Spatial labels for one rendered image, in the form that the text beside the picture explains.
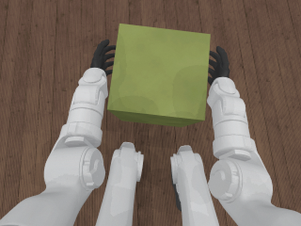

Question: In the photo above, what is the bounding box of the robot left hand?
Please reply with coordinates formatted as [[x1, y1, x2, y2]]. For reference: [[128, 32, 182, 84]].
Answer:
[[90, 39, 117, 76]]

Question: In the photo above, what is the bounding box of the robot left shin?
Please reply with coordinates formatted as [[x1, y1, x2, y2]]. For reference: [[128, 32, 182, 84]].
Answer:
[[110, 142, 135, 169]]

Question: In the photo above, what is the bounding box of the robot right forearm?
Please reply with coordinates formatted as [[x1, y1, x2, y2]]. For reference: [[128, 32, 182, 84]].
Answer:
[[207, 77, 267, 171]]

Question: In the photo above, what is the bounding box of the robot left forearm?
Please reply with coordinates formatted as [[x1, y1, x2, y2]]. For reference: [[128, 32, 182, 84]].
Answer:
[[43, 68, 108, 184]]

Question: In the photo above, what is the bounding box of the robot right hand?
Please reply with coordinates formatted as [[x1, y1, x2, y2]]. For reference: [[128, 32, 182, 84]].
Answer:
[[207, 46, 230, 86]]

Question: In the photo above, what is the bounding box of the robot right upper arm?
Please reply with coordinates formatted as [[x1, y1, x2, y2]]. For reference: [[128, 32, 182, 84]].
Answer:
[[208, 157, 301, 226]]

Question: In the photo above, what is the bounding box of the robot right shin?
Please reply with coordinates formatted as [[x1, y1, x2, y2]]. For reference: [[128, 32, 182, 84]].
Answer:
[[176, 145, 204, 201]]

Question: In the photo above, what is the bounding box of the robot shin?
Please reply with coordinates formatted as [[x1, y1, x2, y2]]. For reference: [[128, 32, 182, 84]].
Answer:
[[176, 145, 204, 201], [110, 142, 135, 169]]

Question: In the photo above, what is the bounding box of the robot left upper arm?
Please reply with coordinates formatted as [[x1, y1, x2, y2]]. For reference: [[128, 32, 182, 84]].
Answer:
[[0, 146, 105, 226]]

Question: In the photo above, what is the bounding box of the carton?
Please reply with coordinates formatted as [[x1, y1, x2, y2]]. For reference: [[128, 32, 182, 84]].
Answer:
[[107, 24, 211, 127]]

